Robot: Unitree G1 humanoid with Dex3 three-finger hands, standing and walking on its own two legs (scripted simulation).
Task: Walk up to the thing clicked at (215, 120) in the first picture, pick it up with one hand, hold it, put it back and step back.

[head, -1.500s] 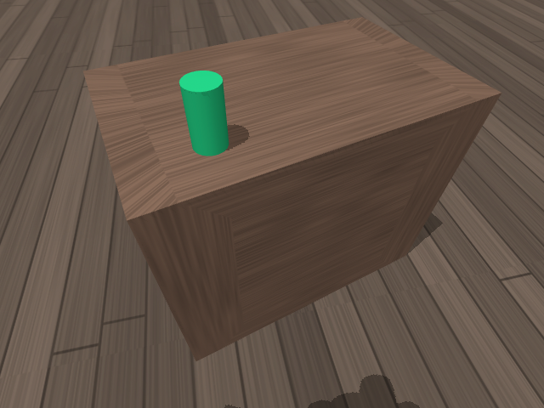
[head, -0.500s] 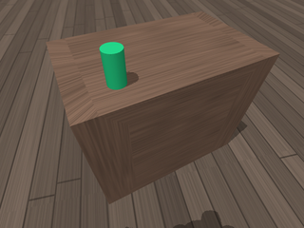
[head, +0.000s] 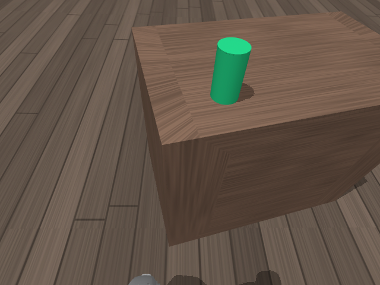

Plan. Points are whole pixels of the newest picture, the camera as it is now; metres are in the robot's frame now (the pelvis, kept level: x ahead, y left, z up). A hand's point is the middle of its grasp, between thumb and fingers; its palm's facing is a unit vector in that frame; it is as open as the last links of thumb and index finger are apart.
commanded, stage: walk up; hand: right
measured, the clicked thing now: (228, 72) +0.59 -0.08 +0.13
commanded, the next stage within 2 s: none
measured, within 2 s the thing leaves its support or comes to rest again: neither
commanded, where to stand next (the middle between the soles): +0.10 +0.01 m, yaw +15 degrees
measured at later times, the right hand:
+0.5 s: hand (294, 254) +0.22 -0.25 -0.13, palm faces -0.19 +0.88 -0.44, open 7.4 cm
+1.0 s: hand (283, 252) +0.22 -0.22 -0.12, palm faces -0.31 +0.86 -0.40, open 7.4 cm
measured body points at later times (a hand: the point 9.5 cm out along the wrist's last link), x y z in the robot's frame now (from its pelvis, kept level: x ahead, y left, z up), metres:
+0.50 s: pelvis +0.07 +0.00 +0.00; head +0.13 +0.01 +0.45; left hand +0.11 +0.33 -0.11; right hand +0.23 -0.30 -0.10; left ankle +0.07 +0.13 -0.69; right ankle +0.10 -0.11 -0.71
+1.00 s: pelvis +0.04 -0.01 +0.01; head +0.07 +0.02 +0.46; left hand +0.03 +0.33 -0.12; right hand +0.24 -0.27 -0.09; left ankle +0.06 +0.12 -0.71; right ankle +0.08 -0.16 -0.71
